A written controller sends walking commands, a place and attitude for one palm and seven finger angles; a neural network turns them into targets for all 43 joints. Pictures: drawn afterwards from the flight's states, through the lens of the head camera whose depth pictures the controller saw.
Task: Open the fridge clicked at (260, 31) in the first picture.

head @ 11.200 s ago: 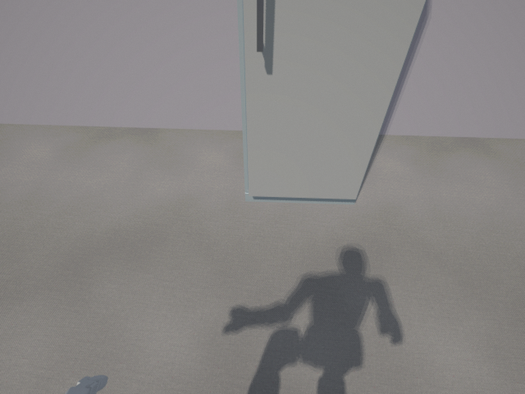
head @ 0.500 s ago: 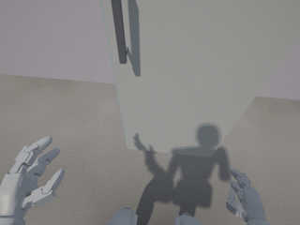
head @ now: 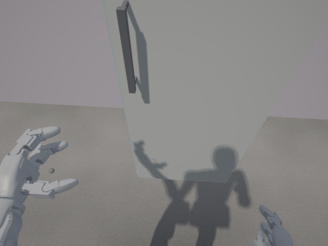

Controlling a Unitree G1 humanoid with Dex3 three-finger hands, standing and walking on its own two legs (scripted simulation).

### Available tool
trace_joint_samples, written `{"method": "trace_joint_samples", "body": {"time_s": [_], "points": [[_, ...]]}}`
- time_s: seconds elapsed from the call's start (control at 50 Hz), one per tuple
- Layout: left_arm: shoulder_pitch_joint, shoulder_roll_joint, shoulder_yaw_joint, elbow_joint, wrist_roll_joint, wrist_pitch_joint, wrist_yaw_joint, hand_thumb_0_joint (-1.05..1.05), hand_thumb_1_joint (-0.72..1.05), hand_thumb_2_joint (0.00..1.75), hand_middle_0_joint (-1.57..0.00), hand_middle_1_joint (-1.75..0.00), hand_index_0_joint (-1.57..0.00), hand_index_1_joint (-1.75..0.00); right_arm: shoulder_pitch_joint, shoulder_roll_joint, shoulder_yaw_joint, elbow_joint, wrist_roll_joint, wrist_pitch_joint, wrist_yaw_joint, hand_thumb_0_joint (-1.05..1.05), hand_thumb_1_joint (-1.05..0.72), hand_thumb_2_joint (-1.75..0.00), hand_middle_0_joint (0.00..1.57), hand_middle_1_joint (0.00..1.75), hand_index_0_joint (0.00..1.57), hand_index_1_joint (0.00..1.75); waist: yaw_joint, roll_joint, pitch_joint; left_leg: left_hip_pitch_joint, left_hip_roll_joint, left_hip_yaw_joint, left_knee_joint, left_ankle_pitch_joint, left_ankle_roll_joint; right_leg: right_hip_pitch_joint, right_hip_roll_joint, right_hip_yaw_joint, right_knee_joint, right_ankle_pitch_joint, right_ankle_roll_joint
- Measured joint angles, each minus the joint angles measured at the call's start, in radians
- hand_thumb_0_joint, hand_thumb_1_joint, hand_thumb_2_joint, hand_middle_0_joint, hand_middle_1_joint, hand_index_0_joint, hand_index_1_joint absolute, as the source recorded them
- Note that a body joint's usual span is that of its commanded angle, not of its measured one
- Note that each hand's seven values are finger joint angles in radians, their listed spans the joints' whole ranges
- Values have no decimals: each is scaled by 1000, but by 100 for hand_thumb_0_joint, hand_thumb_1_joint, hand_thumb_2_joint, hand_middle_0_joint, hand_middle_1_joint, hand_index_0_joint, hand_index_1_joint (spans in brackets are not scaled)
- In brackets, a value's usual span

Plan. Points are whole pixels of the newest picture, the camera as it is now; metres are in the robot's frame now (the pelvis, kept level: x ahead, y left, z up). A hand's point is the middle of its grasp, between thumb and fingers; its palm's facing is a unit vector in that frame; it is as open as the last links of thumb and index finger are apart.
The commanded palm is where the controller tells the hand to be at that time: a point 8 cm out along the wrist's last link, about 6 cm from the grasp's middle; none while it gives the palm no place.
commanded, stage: raise the hand to about handle height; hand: left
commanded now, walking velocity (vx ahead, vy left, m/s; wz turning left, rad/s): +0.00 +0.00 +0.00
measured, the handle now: (129, 52) +0.54 +0.15 +0.19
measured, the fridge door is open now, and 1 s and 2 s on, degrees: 0 0 0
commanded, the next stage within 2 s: move the hooked fingers beside the handle in 1.10 s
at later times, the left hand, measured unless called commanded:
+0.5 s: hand (27, 118) +0.28 +0.28 +0.20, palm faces +0.14 -0.99 -0.07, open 13.9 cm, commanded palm +0.25 +0.33 +0.21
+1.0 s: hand (33, 109) +0.29 +0.27 +0.22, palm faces +0.16 -0.99 -0.05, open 14.0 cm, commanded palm +0.25 +0.31 +0.22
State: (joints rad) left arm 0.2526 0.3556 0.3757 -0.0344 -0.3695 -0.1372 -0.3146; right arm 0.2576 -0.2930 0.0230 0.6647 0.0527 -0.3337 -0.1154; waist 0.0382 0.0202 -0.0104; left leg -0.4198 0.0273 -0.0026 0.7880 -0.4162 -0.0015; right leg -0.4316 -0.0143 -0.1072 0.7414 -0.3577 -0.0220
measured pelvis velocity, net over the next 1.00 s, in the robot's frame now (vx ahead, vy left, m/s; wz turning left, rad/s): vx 0.01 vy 0.00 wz -0.01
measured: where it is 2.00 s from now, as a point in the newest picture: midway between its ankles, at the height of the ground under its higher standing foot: outside the picture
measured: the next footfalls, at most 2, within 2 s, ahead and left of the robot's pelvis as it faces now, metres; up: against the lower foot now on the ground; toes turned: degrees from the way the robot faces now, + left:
none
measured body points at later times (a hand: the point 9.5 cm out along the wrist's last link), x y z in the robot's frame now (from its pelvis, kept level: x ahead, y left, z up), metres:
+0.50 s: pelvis +0.01 +0.01 +0.02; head +0.00 +0.00 +0.47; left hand +0.27 +0.34 +0.21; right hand +0.23 -0.20 -0.03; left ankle +0.00 +0.12 -0.71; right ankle +0.02 -0.11 -0.71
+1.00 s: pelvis +0.01 +0.00 +0.03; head -0.02 -0.01 +0.48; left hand +0.27 +0.32 +0.22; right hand +0.21 -0.23 -0.04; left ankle +0.00 +0.12 -0.71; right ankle +0.02 -0.11 -0.71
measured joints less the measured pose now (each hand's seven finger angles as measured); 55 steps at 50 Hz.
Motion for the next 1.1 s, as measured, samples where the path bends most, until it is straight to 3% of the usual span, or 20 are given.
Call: {"method": "trace_joint_samples", "body": {"time_s": [0.18,0.34,0.44,0.7,0.82,0.92,1.0,1.1], "points": [[-99,38,25,-17,0,96,-2,0,-28,40,-29,-106,-29,-105,-40,27,23,-4,6,-2,-9,1,-90,-90,20,30,21,30,18,2,1,116,-5,6,-100,29,5,116,1,5,-102,32,7],[-220,57,30,17,15,253,-14,0,-44,33,-30,-116,-30,-115,-79,39,53,-15,17,35,-14,1,-90,-90,21,30,21,30,44,23,7,190,-15,8,-178,61,13,191,-5,6,-179,63,15],[-282,67,40,14,26,306,-15,-1,-48,31,-30,-118,-30,-118,-90,47,64,-16,16,61,-14,1,-90,-90,21,30,21,30,50,20,11,225,-16,8,-218,80,12,226,-4,6,-218,81,15],[-446,130,65,84,42,459,-25,-1,-50,30,-30,-120,-30,-120,-91,29,66,-21,37,139,-12,1,-90,-90,21,30,21,30,36,28,5,273,-16,14,-288,118,9,267,-1,11,-278,115,11],[-402,109,62,78,37,478,-25,-1,-50,30,-30,-120,-30,-120,-82,22,55,-32,40,162,-5,1,-90,-90,20,30,21,30,28,28,2,274,-12,22,-297,124,6,261,3,19,-278,119,7],[-376,79,65,37,51,441,9,-1,-50,30,-30,-120,-30,-120,-74,26,51,-29,31,160,-7,1,-90,-90,20,30,21,30,32,18,8,284,-6,22,-299,125,0,269,10,19,-278,118,0],[-387,81,68,33,57,423,19,-1,-50,30,-30,-120,-30,-120,-74,29,53,-22,33,156,-13,1,-90,-90,20,30,21,30,35,17,10,292,-1,17,-298,125,-5,279,15,15,-280,119,-4],[-405,100,60,65,53,453,3,-1,-50,30,-30,-120,-30,-120,-85,26,56,-20,39,158,-19,1,-90,-90,20,30,21,30,32,29,8,288,2,15,-297,127,-8,275,17,12,-279,120,-7]]}}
